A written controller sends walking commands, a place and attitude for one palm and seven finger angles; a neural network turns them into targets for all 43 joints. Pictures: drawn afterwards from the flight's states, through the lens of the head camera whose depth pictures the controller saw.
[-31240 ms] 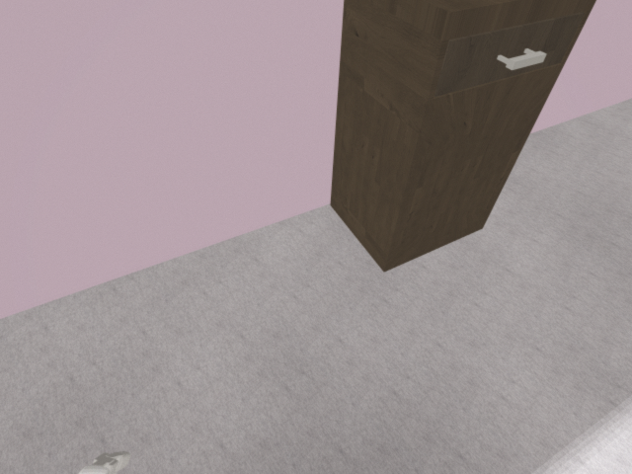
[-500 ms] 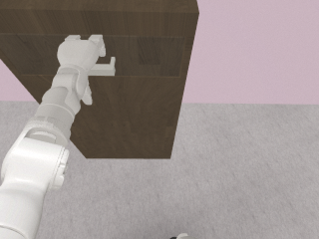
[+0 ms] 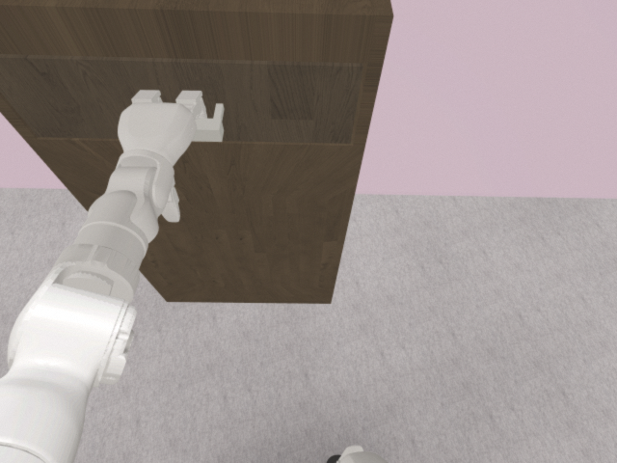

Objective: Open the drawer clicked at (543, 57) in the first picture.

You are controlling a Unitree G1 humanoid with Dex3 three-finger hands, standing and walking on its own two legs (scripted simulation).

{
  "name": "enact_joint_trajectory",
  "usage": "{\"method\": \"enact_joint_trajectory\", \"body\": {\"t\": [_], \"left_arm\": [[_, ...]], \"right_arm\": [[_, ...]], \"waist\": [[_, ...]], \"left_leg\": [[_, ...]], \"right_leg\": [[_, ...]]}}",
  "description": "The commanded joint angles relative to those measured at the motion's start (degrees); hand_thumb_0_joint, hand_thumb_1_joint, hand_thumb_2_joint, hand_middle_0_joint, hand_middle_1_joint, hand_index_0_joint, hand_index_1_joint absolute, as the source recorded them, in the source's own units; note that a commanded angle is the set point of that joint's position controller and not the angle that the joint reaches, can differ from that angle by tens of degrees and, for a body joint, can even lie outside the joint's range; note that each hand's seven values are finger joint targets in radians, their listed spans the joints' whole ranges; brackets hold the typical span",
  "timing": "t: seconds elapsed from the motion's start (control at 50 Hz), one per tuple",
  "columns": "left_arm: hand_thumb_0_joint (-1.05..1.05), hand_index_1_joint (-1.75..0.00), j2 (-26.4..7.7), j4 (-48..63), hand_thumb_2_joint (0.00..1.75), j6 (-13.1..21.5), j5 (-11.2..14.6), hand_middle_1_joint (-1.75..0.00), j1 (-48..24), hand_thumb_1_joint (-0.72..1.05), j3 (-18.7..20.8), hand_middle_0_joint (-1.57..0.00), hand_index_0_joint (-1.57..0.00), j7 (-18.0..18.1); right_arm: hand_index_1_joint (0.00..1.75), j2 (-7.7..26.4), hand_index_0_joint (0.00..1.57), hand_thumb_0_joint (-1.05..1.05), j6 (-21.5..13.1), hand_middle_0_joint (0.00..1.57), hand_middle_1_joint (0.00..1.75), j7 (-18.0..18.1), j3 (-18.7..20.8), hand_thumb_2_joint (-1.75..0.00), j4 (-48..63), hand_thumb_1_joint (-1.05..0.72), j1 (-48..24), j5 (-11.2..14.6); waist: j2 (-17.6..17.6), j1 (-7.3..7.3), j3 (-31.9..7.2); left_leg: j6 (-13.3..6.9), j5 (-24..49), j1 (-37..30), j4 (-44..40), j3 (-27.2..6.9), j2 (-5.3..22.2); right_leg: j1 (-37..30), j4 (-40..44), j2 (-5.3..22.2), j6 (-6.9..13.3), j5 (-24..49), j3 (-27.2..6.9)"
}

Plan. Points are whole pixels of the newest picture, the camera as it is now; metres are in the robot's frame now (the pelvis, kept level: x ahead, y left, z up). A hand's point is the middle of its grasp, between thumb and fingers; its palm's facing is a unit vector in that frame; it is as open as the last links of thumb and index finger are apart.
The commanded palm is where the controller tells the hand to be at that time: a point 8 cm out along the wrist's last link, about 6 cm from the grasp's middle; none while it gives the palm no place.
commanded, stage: lower the fingers behind the handle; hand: left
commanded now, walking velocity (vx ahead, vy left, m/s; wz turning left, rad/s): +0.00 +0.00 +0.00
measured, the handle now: (180, 119) +0.57 +0.15 +0.08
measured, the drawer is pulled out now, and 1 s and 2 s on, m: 0.00 0.00 0.01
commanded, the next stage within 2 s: close the thumb around the handle in 0.42 s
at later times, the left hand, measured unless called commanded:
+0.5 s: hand (175, 156) +0.52 +0.16 +0.06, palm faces -0.06 -0.02 -1.00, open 13.8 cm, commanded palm +0.50 +0.16 +0.12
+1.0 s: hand (175, 154) +0.52 +0.15 +0.06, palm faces -0.04 -0.02 -1.00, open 7.9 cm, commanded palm +0.51 +0.17 +0.12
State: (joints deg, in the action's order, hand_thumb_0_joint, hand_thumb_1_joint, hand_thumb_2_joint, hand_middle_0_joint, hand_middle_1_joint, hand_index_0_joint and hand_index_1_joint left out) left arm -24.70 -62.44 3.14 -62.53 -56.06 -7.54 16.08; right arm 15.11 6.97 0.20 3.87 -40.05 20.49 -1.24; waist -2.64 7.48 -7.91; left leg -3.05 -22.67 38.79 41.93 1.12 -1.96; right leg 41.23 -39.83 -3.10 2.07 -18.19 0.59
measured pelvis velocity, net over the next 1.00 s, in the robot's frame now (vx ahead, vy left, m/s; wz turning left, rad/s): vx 0.00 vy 0.00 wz -0.01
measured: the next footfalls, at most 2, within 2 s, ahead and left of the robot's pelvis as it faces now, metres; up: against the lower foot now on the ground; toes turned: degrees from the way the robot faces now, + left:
none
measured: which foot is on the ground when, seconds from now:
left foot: down 0.00-1.00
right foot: down 0.00-1.00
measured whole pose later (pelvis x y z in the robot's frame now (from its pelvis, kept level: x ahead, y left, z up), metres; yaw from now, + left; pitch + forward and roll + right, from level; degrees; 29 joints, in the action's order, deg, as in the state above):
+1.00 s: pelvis +0.00 +0.00 +0.00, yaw -1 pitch +20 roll -1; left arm -25.8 -67.1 1.5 -62.8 -58.9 -6.4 15.6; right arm 14.5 6.3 1.3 2.1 -39.5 20.3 -0.3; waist -2.4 9.4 -7.8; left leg -3.0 -22.4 39.4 42.0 1.4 -1.5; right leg 41.8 -39.4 -3.5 2.2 -17.5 0.3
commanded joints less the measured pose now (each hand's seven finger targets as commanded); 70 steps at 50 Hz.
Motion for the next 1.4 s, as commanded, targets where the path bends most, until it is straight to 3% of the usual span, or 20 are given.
{"method": "enact_joint_trajectory", "body": {"t": [0.0,0.04,0.1,0.22,0.36,0.44,0.5,0.62,0.64,0.76,0.84,0.96,1.0,1.06,1.08,1.1,1.24,1.3,1.36,1.38], "left_arm": [[0.0,-1.2,-11.4,6.4,0.3,-3.2,0.4,-1.2,-28.7,-0.5,3.6,-0.3,-0.3,3.0],[0.0,-1.2,-13.3,8.0,0.3,-3.6,0.5,-1.2,-30.9,-0.5,4.6,-0.3,-0.3,2.7],[0.0,-1.2,-12.5,8.3,0.3,-3.7,-0.1,-1.2,-30.6,-0.5,3.6,-0.3,-0.3,2.0],[0.0,-1.2,-12.4,5.4,0.3,-3.5,0.6,-1.2,-28.7,-0.5,2.8,-0.3,-0.3,0.2],[0.0,-1.2,-16.0,7.6,0.3,-0.3,0.6,-1.2,-28.9,-0.5,5.4,-0.3,-0.3,-0.2],[0.0,-1.2,-16.1,6.7,0.3,-0.2,0.5,-1.2,-28.6,-0.5,5.6,-0.3,-0.3,0.5],[0.0,-1.2,-15.8,7.6,0.3,-0.4,0.3,-1.2,-28.8,-0.5,5.2,-0.3,-0.3,1.1],[0.0,-1.24,-17.3,7.0,0.44,-1.5,0.2,-1.24,-27.9,-0.16,6.8,-0.32,-0.32,1.8],[0.0,-1.24,-15.2,7.4,0.47,-1.5,0.5,-1.24,-28.8,-0.11,5.1,-0.33,-0.33,1.6],[0.0,-1.28,-13.4,6.7,0.61,-2.5,0.1,-1.28,-30.5,0.23,3.2,-0.35,-0.35,1.7],[0.0,-1.3,-16.0,4.9,0.71,-3.4,0.1,-1.3,-31.5,0.45,5.0,-0.37,-0.37,1.6],[0.0,-1.34,-16.9,4.7,0.85,-3.5,-0.2,-1.34,-31.4,0.79,5.3,-0.39,-0.39,1.3],[0.0,-1.35,-15.9,2.5,0.9,-4.0,0.0,-1.35,-30.1,0.9,4.4,-0.4,-0.4,1.0],[0.0,-1.35,-18.3,4.2,0.9,-3.3,0.0,-1.35,-32.3,0.9,5.9,-0.4,-0.4,1.1],[0.0,-1.35,-18.4,2.6,0.9,-3.6,-0.4,-1.35,-30.0,0.9,6.1,-0.4,-0.4,1.1],[0.0,-1.35,-16.5,2.9,0.9,-3.6,-0.3,-1.35,-31.1,0.9,4.5,-0.4,-0.4,1.1],[0.0,-1.35,-19.2,4.9,0.9,-2.5,-0.1,-1.35,-31.5,0.9,7.2,-0.4,-0.4,1.5],[0.0,-1.35,-15.1,3.7,0.9,-2.8,0.2,-1.35,-30.4,0.9,4.3,-0.4,-0.4,1.5],[0.0,-1.35,-18.3,5.5,0.9,-2.3,0.3,-1.35,-28.7,0.9,7.0,-0.4,-0.4,1.5],[0.0,-1.35,-15.9,5.6,0.9,-2.3,0.4,-1.35,-26.3,0.9,5.7,-0.4,-0.4,1.2]], "right_arm": [[0.3,8.7,0.2,0.0,-0.4,0.2,0.3,0.0,2.6,-0.9,2.3,-0.9,8.0,0.1],[0.3,8.9,0.2,0.0,-0.3,0.2,0.3,0.3,2.4,-0.9,2.5,-0.9,7.8,0.2],[0.3,8.5,0.2,0.0,-0.3,0.2,0.3,0.5,2.4,-0.9,2.8,-0.9,7.8,0.3],[0.3,8.8,0.2,0.0,-0.6,0.2,0.3,1.2,1.8,-0.9,3.3,-0.9,7.6,0.9],[0.3,8.6,0.2,0.0,-1.6,0.2,0.3,1.7,1.7,-0.9,3.6,-0.9,8.4,0.6],[0.3,8.8,0.2,0.0,-1.8,0.2,0.3,1.8,1.7,-0.9,3.4,-0.9,8.3,0.6],[0.3,8.7,0.2,0.0,-1.7,0.2,0.3,1.5,1.8,-0.9,3.4,-0.9,8.5,0.6],[0.3,8.8,0.2,0.0,-1.5,0.2,0.3,1.4,1.8,-0.9,3.5,-0.9,8.3,0.6],[0.3,8.8,0.2,0.0,-1.4,0.2,0.3,1.3,1.8,-0.9,3.4,-0.9,8.3,0.5],[0.3,8.7,0.2,0.0,-1.4,0.2,0.3,1.3,1.9,-0.9,3.3,-0.9,8.4,0.8],[0.3,9.1,0.2,0.0,-1.4,0.2,0.3,1.6,1.6,-0.9,3.2,-0.9,8.4,0.7],[0.3,8.9,0.2,0.0,-1.2,0.2,0.3,1.7,1.4,-0.9,3.5,-0.9,8.6,0.7],[0.3,8.9,0.2,0.0,-1.2,0.2,0.3,1.8,1.1,-0.9,3.6,-0.9,8.2,1.0],[0.3,9.2,0.2,0.0,-1.4,0.2,0.3,2.0,1.1,-0.9,3.8,-0.9,8.5,0.9],[0.3,9.0,0.2,0.0,-1.3,0.2,0.3,2.0,1.1,-0.9,3.9,-0.9,8.3,1.0],[0.3,9.1,0.2,0.0,-1.4,0.2,0.3,2.0,1.0,-0.9,3.9,-0.9,8.4,0.9],[0.3,9.3,0.2,0.0,-1.6,0.2,0.3,2.1,1.2,-0.9,4.0,-0.9,8.7,0.7],[0.3,9.2,0.2,0.0,-1.8,0.2,0.3,1.9,1.3,-0.9,4.0,-0.9,8.8,0.8],[0.3,9.4,0.2,0.0,-1.8,0.2,0.3,2.0,1.4,-0.9,4.2,-0.9,8.7,0.7],[0.3,9.0,0.2,0.0,-1.7,0.2,0.3,1.8,1.4,-0.9,4.6,-0.9,8.6,0.8]], "waist": [[0.8,2.41,-24.7],[0.0,1.91,-26.3],[-2.5,1.57,-27.2],[0.9,2.48,-21.3],[-0.1,1.79,-25.8],[1.7,2.34,-24.2],[-0.7,2.12,-25.2],[-0.4,1.36,-25.7],[-0.5,1.85,-26.2],[-0.5,2.73,-24.0],[1.4,3.17,-23.7],[-1.1,2.57,-25.1],[0.5,2.98,-22.0],[-0.4,2.76,-23.6],[-0.6,2.22,-23.3],[-0.4,3.02,-23.0],[0.1,2.23,-25.2],[-0.4,2.86,-23.0],[-0.9,1.37,-25.8],[-1.0,0.65,-26.2]], "left_leg": [[1.2,31.1,-14.9,-1.3,-1.7,1.2],[1.0,30.3,-14.2,-1.7,-1.5,0.9],[1.0,30.9,-15.5,-1.7,-1.4,0.9],[0.5,23.5,-11.4,-3.5,-1.0,0.7],[0.4,24.7,-11.7,-2.7,-0.9,0.6],[0.3,23.6,-10.0,-2.4,-0.6,0.5],[0.5,25.6,-11.8,-2.1,-0.6,0.6],[0.6,26.4,-11.7,-2.1,-0.5,0.5],[0.6,28.1,-12.4,-2.0,-0.8,0.6],[0.6,26.3,-12.9,-2.4,-1.2,0.8],[0.4,24.7,-11.0,-2.4,-0.8,0.6],[0.5,25.5,-11.7,-2.4,-0.9,0.6],[0.5,22.6,-9.9,-2.7,-0.7,0.6],[0.5,22.4,-10.1,-2.8,-0.9,0.7],[0.5,21.9,-9.7,-2.7,-0.8,0.5],[0.5,21.7,-10.1,-2.8,-0.8,0.7],[0.6,23.0,-10.8,-2.5,-1.3,0.9],[0.6,22.2,-11.3,-2.7,-1.3,1.0],[0.6,23.5,-11.9,-2.8,-1.2,1.1],[0.7,25.0,-12.6,-2.7,-1.3,1.0]], "right_leg": [[-12.5,2.4,-0.3,0.0,21.4,-0.8],[-14.8,2.4,-0.1,0.2,22.6,-1.3],[-14.9,2.5,-0.1,0.2,22.5,-1.4],[-15.3,4.3,0.1,0.0,19.5,-1.7],[-17.2,3.4,0.4,-0.1,21.3,-2.4],[-16.9,3.5,0.4,-0.3,21.3,-2.4],[-15.7,3.1,0.3,-0.2,21.7,-2.0],[-16.7,2.8,0.2,-0.1,22.4,-2.0],[-16.5,2.7,0.1,-0.1,23.3,-1.8],[-13.9,3.2,0.0,-0.1,20.3,-1.4],[-15.2,3.5,0.2,-0.3,20.7,-1.7],[-15.2,3.1,0.2,-0.1,20.7,-1.7],[-14.4,3.6,0.2,-0.3,18.8,-1.5],[-14.7,3.3,0.2,-0.3,18.4,-1.7],[-14.6,3.2,0.2,-0.1,17.8,-1.6],[-13.7,3.4,0.2,-0.2,17.5,-1.5],[-14.6,2.9,0.1,0.0,17.7,-1.4],[-12.3,3.4,-0.1,-0.1,16.2,-1.0],[-14.5,2.9,0.0,0.0,17.5,-1.4],[-14.9,2.7,-0.1,0.2,18.2,-1.2]]}}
